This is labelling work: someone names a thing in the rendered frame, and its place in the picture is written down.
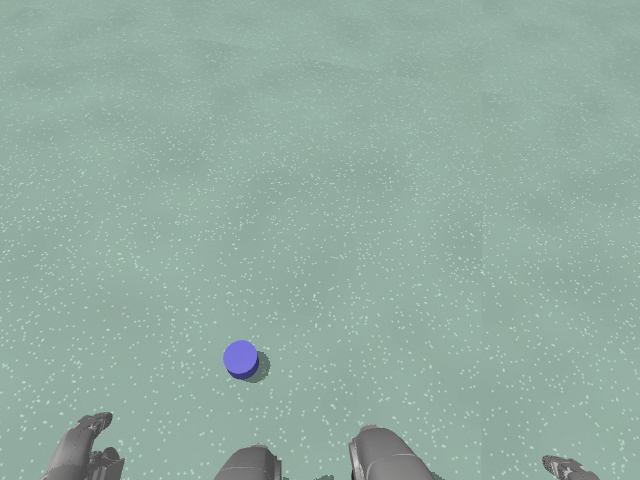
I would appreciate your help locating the right robot hand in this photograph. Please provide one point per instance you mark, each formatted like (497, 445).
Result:
(565, 469)

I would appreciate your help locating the left robot hand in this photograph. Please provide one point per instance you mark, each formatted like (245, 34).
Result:
(76, 445)

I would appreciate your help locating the tin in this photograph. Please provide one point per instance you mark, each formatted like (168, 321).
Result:
(241, 359)

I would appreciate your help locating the left robot arm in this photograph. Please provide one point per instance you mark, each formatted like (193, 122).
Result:
(66, 472)

